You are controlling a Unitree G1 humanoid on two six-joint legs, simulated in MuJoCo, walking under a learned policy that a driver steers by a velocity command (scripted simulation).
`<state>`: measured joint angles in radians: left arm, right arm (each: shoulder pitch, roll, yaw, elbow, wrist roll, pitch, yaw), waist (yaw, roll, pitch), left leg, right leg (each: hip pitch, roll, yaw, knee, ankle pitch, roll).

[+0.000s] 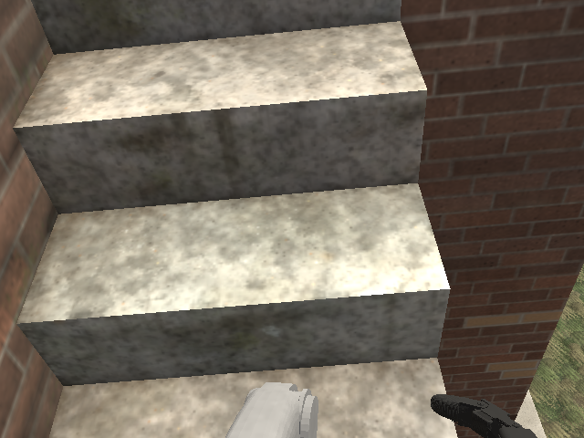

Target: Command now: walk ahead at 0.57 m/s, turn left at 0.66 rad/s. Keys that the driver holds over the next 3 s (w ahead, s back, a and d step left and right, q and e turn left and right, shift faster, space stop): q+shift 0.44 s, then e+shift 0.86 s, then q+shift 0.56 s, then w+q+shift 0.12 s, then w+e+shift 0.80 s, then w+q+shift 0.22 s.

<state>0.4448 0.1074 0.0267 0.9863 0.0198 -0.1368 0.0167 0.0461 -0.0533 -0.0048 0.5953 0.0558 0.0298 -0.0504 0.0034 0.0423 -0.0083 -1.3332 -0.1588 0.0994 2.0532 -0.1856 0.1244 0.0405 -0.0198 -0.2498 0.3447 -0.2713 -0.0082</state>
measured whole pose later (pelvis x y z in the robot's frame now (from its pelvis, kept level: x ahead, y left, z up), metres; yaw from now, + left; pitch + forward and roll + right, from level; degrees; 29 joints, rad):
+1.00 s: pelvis +0.28 +0.03 +0.30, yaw +10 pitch +6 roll +0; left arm 0.23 0.24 0.03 0.71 -0.02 -0.06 0.02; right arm 0.20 -0.19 0.01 0.71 -0.04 -0.01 0.10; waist 0.01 0.03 -0.08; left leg -0.55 -0.08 0.17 1.06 -0.62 0.16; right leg -0.98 0.13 0.29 1.64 -0.23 -0.08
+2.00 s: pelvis +0.38 +0.09 +0.35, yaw +16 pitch +7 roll +1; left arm 0.08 0.22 -0.01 0.63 0.03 -0.03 0.04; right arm 0.25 -0.27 -0.05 0.64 -0.01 -0.08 0.06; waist -0.07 0.01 -0.13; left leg -0.51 -0.16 -0.38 0.73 -0.33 0.04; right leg -0.38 0.03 0.04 0.68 -0.43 0.01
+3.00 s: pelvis +0.74 +0.11 +0.57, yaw -9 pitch +2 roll +1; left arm 0.52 0.19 0.06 0.93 0.09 -0.10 -0.01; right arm -0.17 -0.06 0.06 0.41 0.00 -0.07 -0.05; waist 0.08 -0.03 -0.04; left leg -1.29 -0.07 -0.05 2.52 -0.49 0.14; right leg -0.12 0.05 0.05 0.46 -0.33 -0.07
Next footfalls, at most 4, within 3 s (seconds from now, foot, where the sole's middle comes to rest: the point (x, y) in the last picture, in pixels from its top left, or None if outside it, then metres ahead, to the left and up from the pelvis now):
0.08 left None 0.18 0.04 -0.59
0.28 right None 0.22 -0.21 -0.42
0.48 right None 0.19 -0.23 -0.60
0.68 left None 0.28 0.06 -0.40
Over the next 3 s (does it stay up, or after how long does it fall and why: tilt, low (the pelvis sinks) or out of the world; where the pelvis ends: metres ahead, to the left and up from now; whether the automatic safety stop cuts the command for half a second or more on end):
stays up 0.74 0.11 0.57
